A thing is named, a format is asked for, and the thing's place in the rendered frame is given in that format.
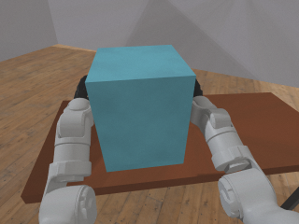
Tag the carton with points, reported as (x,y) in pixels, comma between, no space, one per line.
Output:
(141,100)

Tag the table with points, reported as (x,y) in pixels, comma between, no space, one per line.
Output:
(264,123)

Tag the left robot forearm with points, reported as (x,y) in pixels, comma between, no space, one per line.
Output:
(71,160)

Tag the right robot hand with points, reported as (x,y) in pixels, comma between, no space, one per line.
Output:
(197,89)

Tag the robot right upper arm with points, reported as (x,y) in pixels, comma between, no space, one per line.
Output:
(248,196)

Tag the left robot hand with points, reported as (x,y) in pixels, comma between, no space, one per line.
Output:
(81,91)

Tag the robot left upper arm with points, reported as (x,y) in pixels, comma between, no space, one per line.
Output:
(69,205)

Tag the right robot forearm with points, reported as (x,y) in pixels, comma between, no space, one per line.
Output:
(228,152)

